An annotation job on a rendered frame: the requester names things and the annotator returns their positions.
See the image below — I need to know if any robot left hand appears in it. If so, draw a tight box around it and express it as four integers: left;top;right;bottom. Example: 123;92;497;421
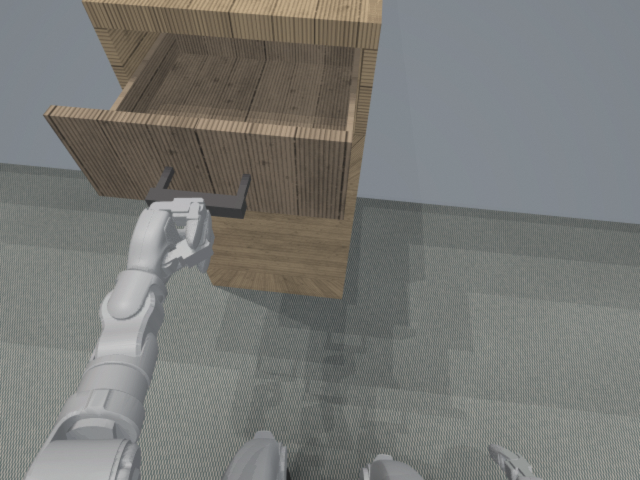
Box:
127;198;215;285

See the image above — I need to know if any robot left thigh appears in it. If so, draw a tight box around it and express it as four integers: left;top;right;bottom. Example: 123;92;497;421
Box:
221;438;287;480

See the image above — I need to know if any left robot upper arm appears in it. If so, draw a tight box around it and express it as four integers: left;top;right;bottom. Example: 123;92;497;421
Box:
29;438;141;480

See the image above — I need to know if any robot right hand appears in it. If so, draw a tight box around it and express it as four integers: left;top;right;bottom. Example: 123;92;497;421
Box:
489;444;542;480

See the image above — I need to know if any right robot shin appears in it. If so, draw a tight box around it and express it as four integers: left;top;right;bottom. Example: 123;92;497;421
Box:
373;454;393;462

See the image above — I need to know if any cabinet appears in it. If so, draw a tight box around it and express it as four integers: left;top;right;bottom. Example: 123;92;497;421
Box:
82;0;383;299

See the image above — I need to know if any drawer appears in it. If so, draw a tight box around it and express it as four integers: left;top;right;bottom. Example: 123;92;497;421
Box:
43;33;361;220

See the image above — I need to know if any robot left forearm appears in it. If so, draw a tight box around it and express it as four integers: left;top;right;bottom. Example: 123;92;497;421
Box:
23;269;168;480

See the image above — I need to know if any handle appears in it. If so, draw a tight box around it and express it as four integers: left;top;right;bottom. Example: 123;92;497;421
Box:
145;166;251;219

